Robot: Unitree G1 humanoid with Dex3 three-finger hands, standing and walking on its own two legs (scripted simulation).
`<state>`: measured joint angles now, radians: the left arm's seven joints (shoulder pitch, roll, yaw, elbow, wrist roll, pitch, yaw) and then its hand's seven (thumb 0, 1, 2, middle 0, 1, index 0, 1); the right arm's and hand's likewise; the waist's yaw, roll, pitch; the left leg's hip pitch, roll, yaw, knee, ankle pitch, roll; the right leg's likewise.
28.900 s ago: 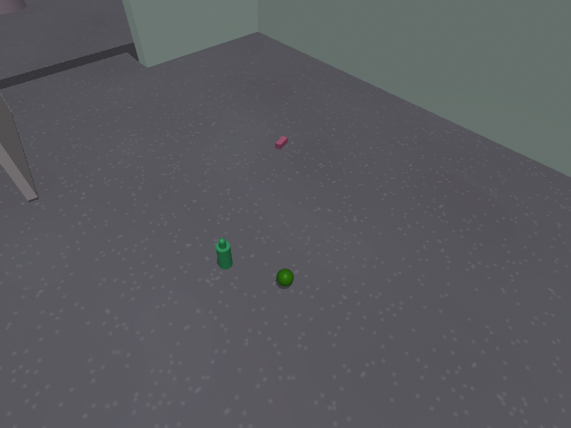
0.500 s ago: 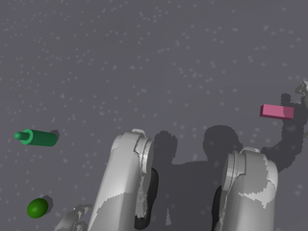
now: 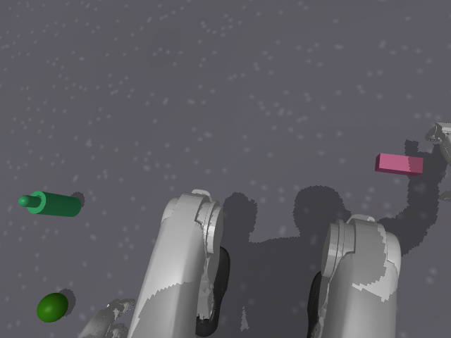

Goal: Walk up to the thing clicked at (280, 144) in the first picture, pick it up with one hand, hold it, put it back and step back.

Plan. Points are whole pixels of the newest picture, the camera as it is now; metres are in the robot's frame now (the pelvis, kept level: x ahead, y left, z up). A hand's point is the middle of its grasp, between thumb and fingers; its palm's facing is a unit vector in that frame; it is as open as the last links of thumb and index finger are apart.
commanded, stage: rise first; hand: right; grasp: from above
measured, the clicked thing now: (398, 164) +0.46 -0.29 -0.30
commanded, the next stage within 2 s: approach in 0.50 s
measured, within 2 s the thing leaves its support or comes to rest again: neither
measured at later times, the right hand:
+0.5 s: hand out of the picture +0.42 -0.34 -0.18, palm faces -0.45 +0.06 -0.89, open 11.3 cm
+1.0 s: hand (415, 151) +0.45 -0.28 -0.18, palm faces -0.41 +0.04 -0.91, open 11.9 cm
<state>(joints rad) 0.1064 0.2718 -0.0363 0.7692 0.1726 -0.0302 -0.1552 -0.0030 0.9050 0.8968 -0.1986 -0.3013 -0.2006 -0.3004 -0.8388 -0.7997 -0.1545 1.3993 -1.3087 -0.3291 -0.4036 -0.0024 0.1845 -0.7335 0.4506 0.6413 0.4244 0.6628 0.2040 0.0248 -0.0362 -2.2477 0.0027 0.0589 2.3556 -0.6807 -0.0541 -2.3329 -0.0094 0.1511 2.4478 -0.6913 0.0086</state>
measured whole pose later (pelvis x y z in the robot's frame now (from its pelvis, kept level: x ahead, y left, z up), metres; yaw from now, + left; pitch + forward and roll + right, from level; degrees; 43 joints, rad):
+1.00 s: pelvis +0.00 +0.00 +0.00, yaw +0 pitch +33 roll +8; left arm 0.11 0.28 -0.06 0.77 0.18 -0.08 -0.16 0.00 0.89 0.89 -0.20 -0.30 -0.20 -0.30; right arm -0.96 -0.74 -0.08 1.50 -1.35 -0.29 -0.50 0.00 0.15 -0.70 0.46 0.61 0.44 0.62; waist 0.27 0.03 -0.04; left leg -2.27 0.00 0.06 2.36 -0.66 -0.05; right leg -2.35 -0.01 0.16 2.45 -0.68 0.02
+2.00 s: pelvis +0.00 +0.00 -0.03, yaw +3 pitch +30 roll +10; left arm 0.12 0.30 -0.16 0.76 0.27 -0.17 -0.23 0.00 0.89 0.89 -0.20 -0.30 -0.20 -0.30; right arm -1.00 -0.90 -0.19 1.72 -1.36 -0.25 -0.62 0.00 0.25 -0.77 0.33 0.70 0.32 0.71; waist 0.35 0.07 0.08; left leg -2.30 -0.03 0.09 2.43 -0.66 -0.07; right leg -2.39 -0.01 0.20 2.55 -0.70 0.02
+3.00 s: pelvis +0.00 -0.01 -0.03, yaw +5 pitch +27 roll +13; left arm 0.07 0.34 -0.24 0.74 0.30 -0.26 -0.31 0.00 0.91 0.90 -0.20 -0.30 -0.20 -0.30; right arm -0.98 -0.98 -0.16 1.76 -1.27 -0.24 -0.61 0.00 0.33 -0.82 0.32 0.72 0.28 0.75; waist 0.36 0.11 0.16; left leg -2.25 -0.04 0.13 2.42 -0.67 -0.08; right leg -2.36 -0.01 0.25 2.59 -0.73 0.01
